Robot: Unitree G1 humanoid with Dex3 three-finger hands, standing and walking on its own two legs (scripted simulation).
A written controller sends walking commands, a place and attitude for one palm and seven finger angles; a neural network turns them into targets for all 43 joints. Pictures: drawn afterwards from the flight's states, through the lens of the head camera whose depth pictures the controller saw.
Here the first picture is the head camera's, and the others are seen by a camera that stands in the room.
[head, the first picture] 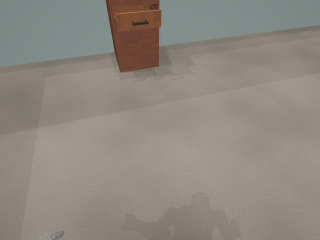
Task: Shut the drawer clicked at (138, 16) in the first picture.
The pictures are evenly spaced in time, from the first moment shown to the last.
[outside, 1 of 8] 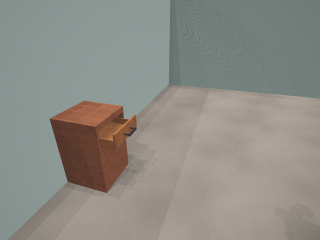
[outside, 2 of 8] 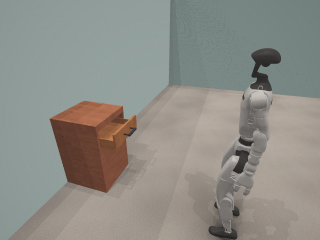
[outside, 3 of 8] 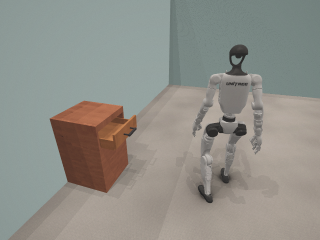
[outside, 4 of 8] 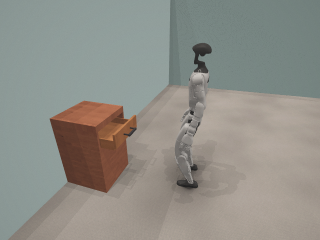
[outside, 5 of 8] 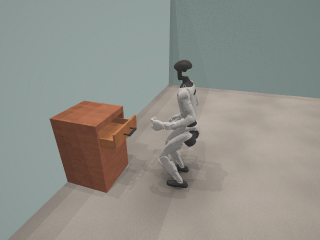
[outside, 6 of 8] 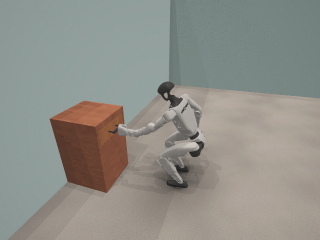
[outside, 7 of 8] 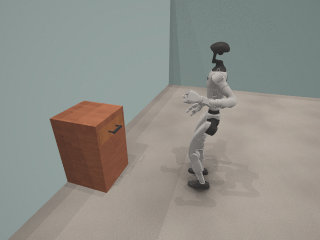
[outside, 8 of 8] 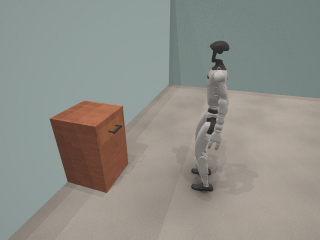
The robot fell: no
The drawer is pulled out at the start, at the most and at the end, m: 0.15 0.15 0.00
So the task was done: yes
